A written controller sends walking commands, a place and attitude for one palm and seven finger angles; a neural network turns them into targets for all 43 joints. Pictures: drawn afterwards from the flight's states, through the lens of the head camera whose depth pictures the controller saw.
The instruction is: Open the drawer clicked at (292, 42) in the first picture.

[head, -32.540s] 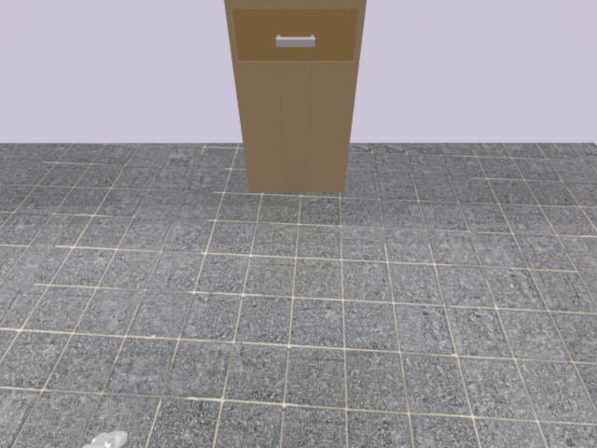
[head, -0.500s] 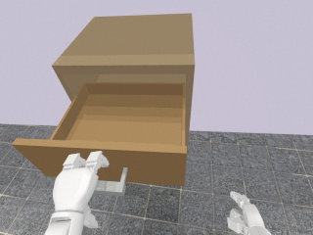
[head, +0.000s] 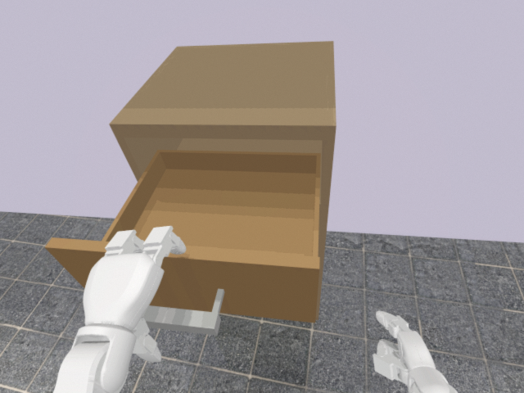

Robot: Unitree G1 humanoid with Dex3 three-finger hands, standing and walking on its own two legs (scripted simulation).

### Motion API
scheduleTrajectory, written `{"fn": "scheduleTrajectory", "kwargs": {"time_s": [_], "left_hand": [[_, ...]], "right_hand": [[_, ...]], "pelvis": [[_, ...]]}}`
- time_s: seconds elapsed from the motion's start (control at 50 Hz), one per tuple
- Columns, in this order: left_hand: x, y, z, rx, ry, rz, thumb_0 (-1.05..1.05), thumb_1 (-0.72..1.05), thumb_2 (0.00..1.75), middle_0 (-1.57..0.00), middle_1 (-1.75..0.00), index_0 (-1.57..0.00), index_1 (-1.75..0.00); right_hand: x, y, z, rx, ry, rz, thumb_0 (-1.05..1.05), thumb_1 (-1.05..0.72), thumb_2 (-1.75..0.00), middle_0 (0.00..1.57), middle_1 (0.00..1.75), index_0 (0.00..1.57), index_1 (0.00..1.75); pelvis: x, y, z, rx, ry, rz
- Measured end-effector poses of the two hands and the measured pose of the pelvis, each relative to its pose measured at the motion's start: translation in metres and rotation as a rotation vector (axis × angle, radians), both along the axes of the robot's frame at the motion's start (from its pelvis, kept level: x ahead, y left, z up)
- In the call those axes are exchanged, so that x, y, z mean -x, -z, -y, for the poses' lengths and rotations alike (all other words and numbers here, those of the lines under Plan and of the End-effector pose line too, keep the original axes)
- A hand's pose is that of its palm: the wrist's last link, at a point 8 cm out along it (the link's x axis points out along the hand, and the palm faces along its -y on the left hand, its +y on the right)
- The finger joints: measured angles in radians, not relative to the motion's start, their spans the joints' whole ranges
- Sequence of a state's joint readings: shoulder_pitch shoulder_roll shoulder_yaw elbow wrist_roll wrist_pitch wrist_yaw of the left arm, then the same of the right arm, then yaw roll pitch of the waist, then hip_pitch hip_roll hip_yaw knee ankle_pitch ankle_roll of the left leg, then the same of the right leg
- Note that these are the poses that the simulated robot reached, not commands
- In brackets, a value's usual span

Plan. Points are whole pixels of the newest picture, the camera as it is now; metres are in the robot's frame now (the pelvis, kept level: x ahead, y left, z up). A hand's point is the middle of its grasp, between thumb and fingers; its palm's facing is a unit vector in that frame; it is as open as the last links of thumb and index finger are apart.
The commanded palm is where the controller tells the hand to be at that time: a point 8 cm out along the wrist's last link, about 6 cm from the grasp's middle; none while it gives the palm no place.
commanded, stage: lift the hand off the handle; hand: left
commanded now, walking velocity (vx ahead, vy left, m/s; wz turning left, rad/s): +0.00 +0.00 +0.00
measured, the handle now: (180, 305) +0.24 +0.19 +0.00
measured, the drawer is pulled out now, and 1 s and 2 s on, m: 0.30 0.30 0.30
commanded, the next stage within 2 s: draw the hand back to the body in 0.46 s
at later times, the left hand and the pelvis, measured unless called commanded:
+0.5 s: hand (143, 269) +0.22 +0.19 +0.15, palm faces +0.16 -0.17 -0.97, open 13.9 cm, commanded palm +0.18 +0.18 +0.20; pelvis +0.00 +0.00 +0.01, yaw +0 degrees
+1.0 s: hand (120, 293) +0.19 +0.21 +0.13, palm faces +0.09 -0.13 -0.99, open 13.9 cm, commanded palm +0.16 +0.22 +0.19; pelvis +0.00 -0.01 +0.01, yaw +1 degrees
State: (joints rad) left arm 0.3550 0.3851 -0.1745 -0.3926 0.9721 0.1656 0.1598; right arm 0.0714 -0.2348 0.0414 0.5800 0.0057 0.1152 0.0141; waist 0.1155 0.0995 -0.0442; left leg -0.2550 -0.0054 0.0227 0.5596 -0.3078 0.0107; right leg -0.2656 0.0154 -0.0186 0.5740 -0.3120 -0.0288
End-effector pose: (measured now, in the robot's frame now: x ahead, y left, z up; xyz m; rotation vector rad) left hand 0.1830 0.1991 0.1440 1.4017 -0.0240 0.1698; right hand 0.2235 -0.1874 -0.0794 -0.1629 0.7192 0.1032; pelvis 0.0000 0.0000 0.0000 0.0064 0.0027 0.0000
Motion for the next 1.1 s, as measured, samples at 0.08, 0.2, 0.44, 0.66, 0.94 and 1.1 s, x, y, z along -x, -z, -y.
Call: {"fn": "scheduleTrajectory", "kwargs": {"time_s": [0.08, 0.2, 0.44, 0.66, 0.94, 1.1], "left_hand": [[-0.006, -0.012, 0.002, 0.001, 0.015, 0.013, 0.0, -0.49, 0.3, -0.32, -1.2, -0.32, -1.2], [-0.007, -0.03, 0.006, 0.009, 0.035, 0.034, 0.0, -0.49, 0.3, -0.32, -1.2, -0.32, -1.2], [-0.003, -0.056, 0.002, -0.002, 0.017, 0.055, 0.0, -0.5, 0.3, -0.32, -1.2, -0.32, -1.2], [-0.008, -0.046, 0.013, -0.015, 0.073, 0.005, 0.0, -0.49, 0.3, -0.32, -1.2, -0.32, -1.2], [0.016, -0.04, -0.016, -0.008, -0.017, -0.047, 0.0, -0.49, 0.3, -0.32, -1.2, -0.32, -1.2], [0.02, -0.047, -0.025, -0.063, 0.011, -0.002, 0.0, -0.49, 0.3, -0.32, -1.2, -0.32, -1.2]], "right_hand": [[0.001, -0.001, -0.002, -0.015, 0.004, -0.005, 0.01, -0.9, -0.9, 0.2, 0.3, 0.2, 0.3], [-0.001, -0.004, -0.003, -0.036, 0.004, -0.003, 0.01, -0.9, -0.9, 0.2, 0.3, 0.2, 0.3], [-0.01, -0.011, -0.002, -0.046, -0.02, 0.016, 0.01, -0.9, -0.9, 0.2, 0.3, 0.19, 0.3], [-0.008, -0.013, -0.001, -0.047, -0.029, 0.02, 0.01, -0.9, -0.9, 0.2, 0.3, 0.2, 0.3], [0.002, -0.004, 0.019, 0.017, -0.003, -0.012, 0.01, -0.9, -0.9, 0.2, 0.3, 0.2, 0.3], [0.003, -0.004, 0.014, 0.025, 0.007, -0.003, 0.01, -0.9, -0.9, 0.2, 0.3, 0.19, 0.3]], "pelvis": [[-0.001, -0.002, -0.001, 0.0, 0.003, 0.008], [-0.003, -0.004, -0.002, 0.0, 0.007, 0.017], [0.0, -0.007, 0.001, 0.0, -0.003, 0.04], [0.002, -0.007, 0.008, -0.003, 0.002, 0.039], [0.0, -0.006, 0.007, 0.003, -0.013, 0.027], [-0.001, -0.005, 0.003, 0.006, -0.013, 0.018]]}}
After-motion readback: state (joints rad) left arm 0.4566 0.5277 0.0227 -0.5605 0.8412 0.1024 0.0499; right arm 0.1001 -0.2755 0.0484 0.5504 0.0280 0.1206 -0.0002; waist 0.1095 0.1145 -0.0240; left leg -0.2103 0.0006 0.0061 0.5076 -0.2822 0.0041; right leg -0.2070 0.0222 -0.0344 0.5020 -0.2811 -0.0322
